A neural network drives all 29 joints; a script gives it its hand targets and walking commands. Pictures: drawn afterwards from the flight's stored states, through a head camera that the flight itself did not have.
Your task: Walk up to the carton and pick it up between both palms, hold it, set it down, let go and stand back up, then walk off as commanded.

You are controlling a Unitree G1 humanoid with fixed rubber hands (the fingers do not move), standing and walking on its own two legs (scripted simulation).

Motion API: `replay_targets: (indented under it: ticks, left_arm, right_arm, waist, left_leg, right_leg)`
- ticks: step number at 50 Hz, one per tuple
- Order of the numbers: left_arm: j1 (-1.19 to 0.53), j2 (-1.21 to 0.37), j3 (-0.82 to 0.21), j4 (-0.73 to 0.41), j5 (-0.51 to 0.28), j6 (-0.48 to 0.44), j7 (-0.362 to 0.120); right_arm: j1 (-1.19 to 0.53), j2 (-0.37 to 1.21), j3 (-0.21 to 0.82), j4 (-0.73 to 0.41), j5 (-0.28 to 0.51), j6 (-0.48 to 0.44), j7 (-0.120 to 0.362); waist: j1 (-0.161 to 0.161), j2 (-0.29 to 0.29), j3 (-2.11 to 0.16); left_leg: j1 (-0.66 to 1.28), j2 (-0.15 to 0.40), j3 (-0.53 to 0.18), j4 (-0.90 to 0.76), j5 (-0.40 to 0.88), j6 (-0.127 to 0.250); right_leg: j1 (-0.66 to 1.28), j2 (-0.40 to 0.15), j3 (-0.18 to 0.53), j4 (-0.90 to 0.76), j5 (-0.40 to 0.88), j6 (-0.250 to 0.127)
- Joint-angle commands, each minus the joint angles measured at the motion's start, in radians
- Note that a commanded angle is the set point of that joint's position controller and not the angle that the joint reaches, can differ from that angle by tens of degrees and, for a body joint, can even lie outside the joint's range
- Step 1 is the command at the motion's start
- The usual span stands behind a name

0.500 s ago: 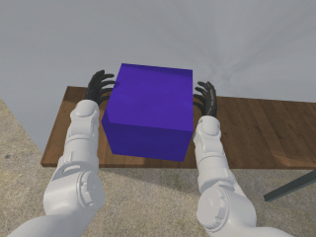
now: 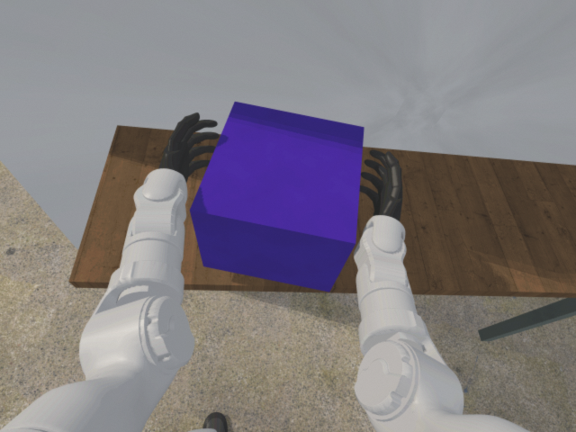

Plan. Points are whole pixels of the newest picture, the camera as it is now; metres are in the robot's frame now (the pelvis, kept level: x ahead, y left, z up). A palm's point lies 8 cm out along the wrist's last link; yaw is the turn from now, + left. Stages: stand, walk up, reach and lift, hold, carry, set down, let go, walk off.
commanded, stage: set down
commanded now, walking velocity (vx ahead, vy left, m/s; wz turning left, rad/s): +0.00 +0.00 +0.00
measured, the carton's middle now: (282, 197) +0.44 -0.01 -0.01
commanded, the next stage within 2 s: none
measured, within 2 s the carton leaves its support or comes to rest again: neither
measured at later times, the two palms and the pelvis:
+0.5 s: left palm (186, 169) +0.46 +0.14 +0.03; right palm (377, 218) +0.39 -0.16 +0.02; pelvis +0.00 +0.00 +0.00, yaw +0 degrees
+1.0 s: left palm (180, 173) +0.45 +0.15 +0.03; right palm (374, 222) +0.38 -0.15 +0.02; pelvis +0.00 +0.01 +0.00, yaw -1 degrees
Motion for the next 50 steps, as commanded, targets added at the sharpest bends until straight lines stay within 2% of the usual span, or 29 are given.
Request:
replay_targets:
  ticks: [1, 6, 8, 11, 14, 17, 20, 21, 22, 23, 25, 27, 30, 31, 33, 36, 37, 38, 39, 40, 43, 45, 49, 50]
  left_arm:
    - [-0.569, -0.361, -0.144, 0.101, 0.108, -0.146, -0.073]
    - [-0.571, -0.381, -0.165, 0.128, 0.103, -0.174, -0.052]
    - [-0.564, -0.392, -0.159, 0.141, 0.112, -0.181, -0.046]
    - [-0.553, -0.399, -0.172, 0.139, 0.11, -0.184, -0.035]
    - [-0.542, -0.414, -0.19, 0.142, 0.104, -0.19, -0.03]
    - [-0.518, -0.41, -0.181, 0.171, 0.105, -0.2, -0.03]
    - [-0.538, -0.404, -0.175, 0.177, 0.108, -0.222, -0.03]
    - [-0.541, -0.407, -0.175, 0.193, 0.111, -0.229, -0.03]
    - [-0.538, -0.41, -0.178, 0.191, 0.111, -0.237, -0.028]
    - [-0.535, -0.41, -0.169, 0.199, 0.117, -0.244, -0.027]
    - [-0.517, -0.393, -0.143, 0.231, 0.137, -0.249, -0.034]
    - [-0.511, -0.374, -0.138, 0.261, 0.133, -0.259, -0.04]
    - [-0.527, -0.366, -0.114, 0.266, 0.153, -0.261, -0.047]
    - [-0.511, -0.354, -0.098, 0.28, 0.157, -0.257, -0.048]
    - [-0.515, -0.353, -0.107, 0.272, 0.148, -0.259, -0.047]
    - [-0.521, -0.355, -0.099, 0.266, 0.161, -0.26, -0.04]
    - [-0.532, -0.358, -0.108, 0.264, 0.159, -0.256, -0.037]
    - [-0.533, -0.352, -0.094, 0.271, 0.164, -0.251, -0.037]
    - [-0.521, -0.362, -0.104, 0.263, 0.158, -0.247, -0.036]
    - [-0.521, -0.353, -0.085, 0.273, 0.172, -0.243, -0.035]
    - [-0.53, -0.351, -0.084, 0.256, 0.169, -0.238, -0.033]
    - [-0.535, -0.351, -0.099, 0.25, 0.161, -0.232, -0.03]
    - [-0.539, -0.336, -0.078, 0.256, 0.174, -0.219, -0.03]
    - [-0.554, -0.346, -0.091, 0.242, 0.163, -0.221, -0.027]
  right_arm:
    - [-0.473, 0.522, 0.269, 0.068, -0.183, -0.038, 0.092]
    - [-0.485, 0.525, 0.241, 0.092, -0.207, -0.075, 0.097]
    - [-0.456, 0.522, 0.23, 0.143, -0.218, -0.085, 0.098]
    - [-0.459, 0.506, 0.203, 0.146, -0.231, -0.102, 0.098]
    - [-0.448, 0.496, 0.196, 0.181, -0.236, -0.117, 0.097]
    - [-0.457, 0.507, 0.211, 0.167, -0.24, -0.132, 0.094]
    - [-0.458, 0.524, 0.225, 0.179, -0.245, -0.146, 0.093]
    - [-0.467, 0.529, 0.229, 0.178, -0.255, -0.153, 0.096]
    - [-0.457, 0.536, 0.231, 0.191, -0.253, -0.155, 0.096]
    - [-0.457, 0.541, 0.23, 0.19, -0.262, -0.162, 0.098]
    - [-0.451, 0.542, 0.251, 0.199, -0.254, -0.162, 0.098]
    - [-0.45, 0.548, 0.26, 0.205, -0.255, -0.16, 0.094]
    - [-0.441, 0.547, 0.265, 0.21, -0.251, -0.15, 0.095]
    - [-0.444, 0.545, 0.273, 0.209, -0.246, -0.145, 0.094]
    - [-0.443, 0.552, 0.273, 0.213, -0.239, -0.144, 0.093]
    - [-0.455, 0.529, 0.252, 0.207, -0.244, -0.146, 0.099]
    - [-0.451, 0.53, 0.24, 0.218, -0.248, -0.142, 0.101]
    - [-0.451, 0.52, 0.231, 0.222, -0.248, -0.137, 0.1]
    - [-0.442, 0.528, 0.227, 0.225, -0.253, -0.136, 0.101]
    - [-0.437, 0.518, 0.216, 0.235, -0.255, -0.13, 0.1]
    - [-0.441, 0.511, 0.202, 0.224, -0.26, -0.124, 0.103]
    - [-0.449, 0.498, 0.181, 0.219, -0.264, -0.122, 0.103]
    - [-0.446, 0.476, 0.16, 0.217, -0.267, -0.103, 0.106]
    - [-0.455, 0.473, 0.149, 0.213, -0.273, -0.106, 0.104]
  waist:
    - [0.017, 0.188, -0.686]
    - [0.018, 0.215, -0.75]
    - [0.021, 0.23, -0.743]
    - [0.022, 0.254, -0.756]
    - [0.008, 0.263, -0.759]
    - [0.026, 0.223, -0.778]
    - [0.021, 0.205, -0.8]
    - [0.028, 0.204, -0.819]
    - [0.018, 0.194, -0.826]
    - [0.027, 0.192, -0.831]
    - [0.049, 0.17, -0.816]
    - [0.035, 0.121, -0.801]
    - [0.035, 0.119, -0.775]
    - [0.045, 0.111, -0.767]
    - [0.032, 0.109, -0.758]
    - [0.041, 0.135, -0.761]
    - [0.031, 0.151, -0.759]
    - [0.035, 0.146, -0.735]
    - [0.024, 0.154, -0.735]
    - [0.032, 0.15, -0.714]
    - [0.031, 0.173, -0.714]
    - [0.016, 0.185, -0.711]
    - [0.017, 0.185, -0.676]
    - [0.004, 0.197, -0.701]
  left_leg:
    - [0.179, 0.046, 0.092, 0.066, 0.363, -0.017]
    - [0.27, 0.064, 0.076, 0.106, 0.495, -0.027]
    - [0.342, 0.077, 0.06, 0.13, 0.582, -0.032]
    - [0.419, 0.092, 0.051, 0.147, 0.668, -0.043]
    - [0.453, 0.098, 0.045, 0.171, 0.739, -0.049]
    - [0.416, 0.091, 0.052, 0.173, 0.734, -0.046]
    - [0.387, 0.091, 0.055, 0.184, 0.725, -0.039]
    - [0.381, 0.094, 0.055, 0.184, 0.715, -0.04]
    - [0.375, 0.091, 0.052, 0.186, 0.715, -0.036]
    - [0.365, 0.089, 0.06, 0.185, 0.71, -0.035]
    - [0.293, 0.082, 0.072, 0.175, 0.651, -0.027]
    - [0.186, 0.065, 0.087, 0.149, 0.544, -0.016]
    - [0.093, 0.052, 0.093, 0.124, 0.43, 0.0]
    - [0.072, 0.05, 0.1, 0.12, 0.415, 0.002]
    - [0.064, 0.049, 0.094, 0.116, 0.411, 0.001]
    - [0.097, 0.058, 0.089, 0.124, 0.424, -0.007]
    - [0.128, 0.064, 0.083, 0.124, 0.439, -0.012]
    - [0.137, 0.065, 0.085, 0.122, 0.445, -0.012]
    - [0.157, 0.065, 0.084, 0.124, 0.457, -0.015]
    - [0.149, 0.067, 0.085, 0.127, 0.44, -0.01]
    - [0.17, 0.069, 0.087, 0.131, 0.442, -0.015]
    - [0.19, 0.072, 0.086, 0.137, 0.444, -0.019]
    - [0.196, 0.076, 0.088, 0.14, 0.414, -0.014]
    - [0.215, 0.078, 0.085, 0.142, 0.424, -0.019]
  right_leg:
    - [0.06, -0.019, -0.028, 0.096, 0.665, 0.084]
    - [-0.076, -0.008, -0.046, 0.085, 0.615, 0.069]
    - [-0.174, -0.002, -0.053, 0.076, 0.569, 0.06]
    - [-0.272, 0.011, -0.071, 0.053, 0.473, 0.045]
    - [-0.334, 0.017, -0.082, 0.043, 0.455, 0.035]
    - [-0.303, 0.017, -0.078, 0.055, 0.52, 0.047]
    - [-0.301, 0.009, -0.071, 0.065, 0.563, 0.051]
    - [-0.302, 0.01, -0.074, 0.077, 0.559, 0.052]
    - [-0.307, 0.009, -0.069, 0.077, 0.574, 0.052]
    - [-0.297, 0.008, -0.069, 0.081, 0.573, 0.052]
    - [-0.217, 0.0, -0.059, 0.095, 0.64, 0.062]
    - [-0.108, -0.011, -0.047, 0.113, 0.722, 0.074]
    - [-0.025, -0.025, -0.032, 0.134, 0.775, 0.087]
    - [0.001, -0.027, -0.029, 0.141, 0.787, 0.089]
    - [0.002, -0.026, -0.03, 0.147, 0.798, 0.094]
    - [-0.045, -0.018, -0.038, 0.133, 0.71, 0.08]
    - [-0.077, -0.012, -0.047, 0.128, 0.662, 0.074]
    - [-0.086, -0.011, -0.047, 0.118, 0.644, 0.07]
    - [-0.105, -0.005, -0.051, 0.115, 0.629, 0.068]
    - [-0.121, -0.008, -0.049, 0.109, 0.602, 0.066]
    - [-0.153, -0.003, -0.054, 0.102, 0.549, 0.059]
    - [-0.2, 0.005, -0.064, 0.093, 0.489, 0.054]
    - [-0.235, 0.007, -0.064, 0.08, 0.415, 0.046]
    - [-0.256, 0.011, -0.071, 0.074, 0.393, 0.042]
